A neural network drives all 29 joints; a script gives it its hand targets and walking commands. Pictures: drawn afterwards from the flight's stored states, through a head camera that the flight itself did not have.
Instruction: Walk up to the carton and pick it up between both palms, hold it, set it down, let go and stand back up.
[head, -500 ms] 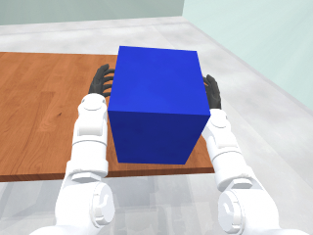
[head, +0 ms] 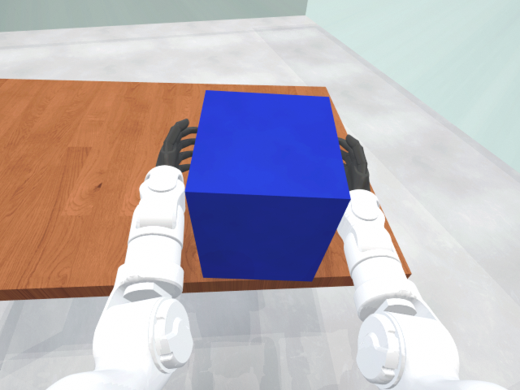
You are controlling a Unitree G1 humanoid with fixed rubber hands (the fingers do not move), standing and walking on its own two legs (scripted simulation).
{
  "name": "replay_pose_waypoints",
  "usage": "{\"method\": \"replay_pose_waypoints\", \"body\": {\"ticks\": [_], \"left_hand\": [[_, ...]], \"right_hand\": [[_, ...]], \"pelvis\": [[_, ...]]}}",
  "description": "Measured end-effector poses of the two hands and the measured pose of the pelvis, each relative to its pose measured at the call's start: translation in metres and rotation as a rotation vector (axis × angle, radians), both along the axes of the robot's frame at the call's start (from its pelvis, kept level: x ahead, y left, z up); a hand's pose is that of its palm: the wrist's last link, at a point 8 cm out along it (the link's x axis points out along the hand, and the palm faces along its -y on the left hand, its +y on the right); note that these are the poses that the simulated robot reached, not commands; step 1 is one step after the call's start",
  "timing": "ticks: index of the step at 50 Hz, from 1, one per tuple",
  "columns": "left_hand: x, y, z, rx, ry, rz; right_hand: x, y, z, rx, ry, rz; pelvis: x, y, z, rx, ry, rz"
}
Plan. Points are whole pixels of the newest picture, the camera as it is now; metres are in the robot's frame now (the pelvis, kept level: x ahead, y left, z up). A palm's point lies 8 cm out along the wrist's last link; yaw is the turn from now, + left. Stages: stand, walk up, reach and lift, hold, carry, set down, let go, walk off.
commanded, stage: set down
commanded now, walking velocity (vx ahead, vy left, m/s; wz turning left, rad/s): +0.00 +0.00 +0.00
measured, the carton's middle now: (262, 192) +0.42 -0.02 +0.09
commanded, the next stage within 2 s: none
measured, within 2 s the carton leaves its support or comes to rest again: rests again in 1.00 s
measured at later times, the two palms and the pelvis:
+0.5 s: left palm (175, 179) +0.43 +0.13 +0.11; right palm (348, 192) +0.40 -0.16 +0.10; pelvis +0.02 +0.00 +0.00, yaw -1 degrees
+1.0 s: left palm (174, 188) +0.42 +0.13 +0.10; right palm (348, 202) +0.38 -0.16 +0.10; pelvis +0.01 +0.00 +0.00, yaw -1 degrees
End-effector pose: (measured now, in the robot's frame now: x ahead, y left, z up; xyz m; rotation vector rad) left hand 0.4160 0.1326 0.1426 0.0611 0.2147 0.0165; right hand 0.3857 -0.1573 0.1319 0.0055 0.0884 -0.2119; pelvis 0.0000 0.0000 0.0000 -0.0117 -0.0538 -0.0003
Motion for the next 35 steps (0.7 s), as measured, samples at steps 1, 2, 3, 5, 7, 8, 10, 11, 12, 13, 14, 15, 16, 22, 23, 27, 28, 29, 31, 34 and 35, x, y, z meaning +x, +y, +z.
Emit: {"method": "replay_pose_waypoints", "body": {"ticks": [1,2,3,5,7,8,10,11,12,13,14,15,16,22,23,27,28,29,31,34,35], "left_hand": [[0.0,0.0,-0.001,-0.001,0.002,0.0],[0.001,0.0,-0.002,-0.001,0.005,0.0],[0.002,0.0,-0.004,0.001,0.008,-0.001],[0.003,0.0,-0.007,0.003,0.016,-0.002],[0.004,0.0,-0.009,0.004,0.023,-0.001],[0.005,0.0,-0.011,0.004,0.024,0.0],[0.007,0.0,-0.013,0.003,0.026,0.002],[0.008,0.0,-0.014,0.002,0.026,0.003],[0.009,0.0,-0.014,0.001,0.026,0.003],[0.009,0.0,-0.015,0.0,0.026,0.004],[0.01,0.0,-0.016,-0.001,0.026,0.004],[0.011,-0.001,-0.018,-0.002,0.026,0.004],[0.012,-0.001,-0.019,-0.003,0.027,0.004],[0.014,-0.002,-0.032,-0.01,0.044,0.002],[0.013,-0.002,-0.034,-0.01,0.046,0.001],[0.013,-0.002,-0.039,-0.005,0.045,-0.001],[0.012,-0.002,-0.04,-0.004,0.045,-0.001],[0.012,-0.002,-0.04,-0.002,0.045,-0.001],[0.011,-0.001,-0.041,0.0,0.044,0.0],[0.009,0.0,-0.04,0.001,0.042,0.003],[0.009,0.0,-0.04,0.001,0.041,0.004]], "right_hand": [[0.0,0.0,-0.001,0.0,0.002,0.0],[0.001,0.0,-0.002,0.001,0.005,-0.001],[0.001,0.0,-0.003,0.004,0.008,-0.001],[0.003,0.0,-0.005,0.011,0.015,0.0],[0.004,0.0,-0.008,0.015,0.021,0.001],[0.005,0.0,-0.008,0.017,0.023,0.002],[0.008,0.0,-0.01,0.018,0.025,0.004],[0.009,0.0,-0.011,0.018,0.025,0.004],[0.01,0.0,-0.011,0.017,0.024,0.005],[0.011,-0.001,-0.012,0.016,0.024,0.005],[0.012,-0.001,-0.012,0.015,0.024,0.005],[0.012,-0.001,-0.013,0.014,0.025,0.006],[0.013,-0.001,-0.014,0.012,0.026,0.006],[0.015,-0.003,-0.024,0.005,0.043,0.004],[0.014,-0.003,-0.026,0.005,0.044,0.004],[0.013,-0.002,-0.032,0.008,0.045,0.001],[0.012,-0.002,-0.033,0.009,0.044,0.001],[0.012,-0.002,-0.034,0.01,0.044,0.001],[0.011,-0.001,-0.035,0.01,0.044,0.001],[0.01,0.0,-0.036,0.009,0.042,0.003],[0.009,0.0,-0.035,0.008,0.041,0.003]], "pelvis": [[0.0,0.0,0.0,0.0,0.002,0.0],[0.0,0.0,0.0,0.0,0.005,-0.001],[0.001,0.0,0.0,0.001,0.007,-0.003],[0.002,0.0,0.0,0.002,0.013,-0.007],[0.003,0.0,0.0,0.002,0.02,-0.011],[0.004,0.0,0.0,0.002,0.023,-0.012],[0.005,0.0,0.0,0.002,0.029,-0.013],[0.006,0.0,0.0,0.002,0.032,-0.014],[0.007,0.0,0.0,0.002,0.034,-0.014],[0.008,-0.001,0.0,0.002,0.036,-0.014],[0.009,-0.001,0.0,0.002,0.037,-0.014],[0.01,-0.001,0.0,0.002,0.038,-0.014],[0.011,-0.001,0.0,0.002,0.039,-0.014],[0.015,-0.002,0.0,0.001,0.045,-0.013],[0.015,-0.002,0.0,0.001,0.048,-0.013],[0.016,-0.001,-0.001,0.0,0.059,-0.014],[0.016,-0.001,-0.001,0.0,0.062,-0.014],[0.016,0.0,-0.001,-0.001,0.064,-0.014],[0.015,0.0,-0.001,-0.001,0.067,-0.014],[0.014,0.001,-0.001,-0.001,0.07,-0.014],[0.013,0.001,-0.001,-0.001,0.07,-0.014]]}}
